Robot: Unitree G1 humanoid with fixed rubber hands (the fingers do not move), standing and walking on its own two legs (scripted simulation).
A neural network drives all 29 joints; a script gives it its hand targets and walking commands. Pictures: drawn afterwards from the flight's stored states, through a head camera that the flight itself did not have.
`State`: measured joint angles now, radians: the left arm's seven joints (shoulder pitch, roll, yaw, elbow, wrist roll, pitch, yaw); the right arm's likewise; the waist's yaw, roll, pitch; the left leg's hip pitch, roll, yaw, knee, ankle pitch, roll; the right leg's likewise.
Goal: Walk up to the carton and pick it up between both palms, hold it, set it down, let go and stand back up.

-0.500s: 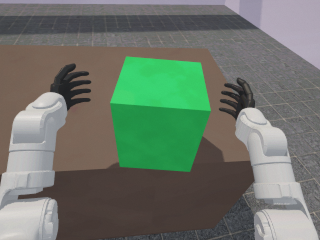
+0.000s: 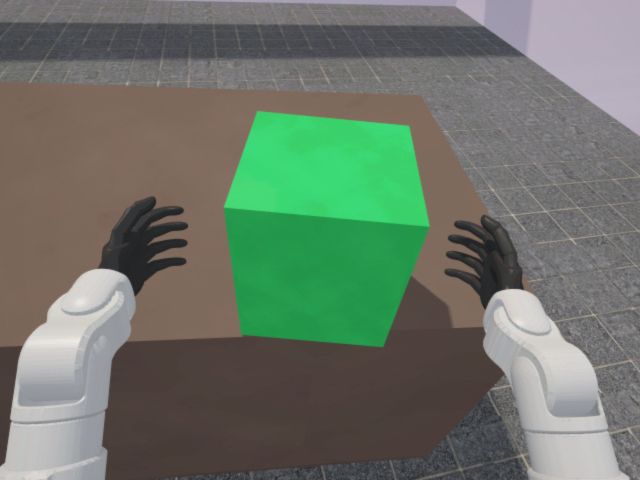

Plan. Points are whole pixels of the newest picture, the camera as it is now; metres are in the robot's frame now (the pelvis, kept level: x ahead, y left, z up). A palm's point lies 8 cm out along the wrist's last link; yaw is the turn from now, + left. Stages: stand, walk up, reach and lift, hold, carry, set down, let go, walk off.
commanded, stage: set down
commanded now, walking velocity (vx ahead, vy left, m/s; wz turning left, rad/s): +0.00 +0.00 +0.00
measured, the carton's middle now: (322, 233) +0.43 +0.02 +0.08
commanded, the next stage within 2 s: none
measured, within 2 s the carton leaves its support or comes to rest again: neither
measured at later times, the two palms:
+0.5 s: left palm (121, 357) +0.23 +0.22 +0.08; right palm (495, 365) +0.25 -0.18 +0.09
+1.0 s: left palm (128, 416) +0.19 +0.21 +0.03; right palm (484, 427) +0.20 -0.18 +0.03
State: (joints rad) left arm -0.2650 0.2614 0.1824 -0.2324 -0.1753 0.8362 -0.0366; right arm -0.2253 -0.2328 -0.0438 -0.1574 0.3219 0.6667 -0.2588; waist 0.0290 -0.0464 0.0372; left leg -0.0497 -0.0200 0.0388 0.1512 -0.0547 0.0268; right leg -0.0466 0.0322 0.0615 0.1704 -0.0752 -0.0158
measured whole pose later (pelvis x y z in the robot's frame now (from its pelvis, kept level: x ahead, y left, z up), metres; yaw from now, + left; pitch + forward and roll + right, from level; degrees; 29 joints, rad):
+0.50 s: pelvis +0.01 +0.00 +0.00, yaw -1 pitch -1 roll +0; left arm 0.21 0.25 0.06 -0.39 -0.20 0.51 -0.02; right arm 0.26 -0.24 0.02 -0.39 0.29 0.45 -0.17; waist 0.07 -0.04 0.02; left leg -0.07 -0.02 0.06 0.18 -0.09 0.03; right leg -0.07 0.03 0.07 0.20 -0.11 -0.02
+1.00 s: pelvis +0.02 +0.00 +0.00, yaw -1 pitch +1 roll +0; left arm 0.42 0.25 -0.03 -0.29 -0.17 0.35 0.05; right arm 0.47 -0.18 0.09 -0.25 0.22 0.27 -0.14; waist 0.08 -0.04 -0.02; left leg -0.13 -0.02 0.07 0.22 -0.12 0.03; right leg -0.14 0.03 0.08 0.25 -0.14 -0.01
